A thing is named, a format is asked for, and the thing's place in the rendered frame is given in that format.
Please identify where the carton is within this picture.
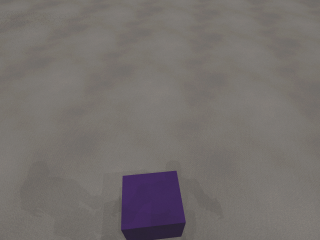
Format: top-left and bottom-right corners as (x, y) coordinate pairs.
(121, 171), (186, 240)

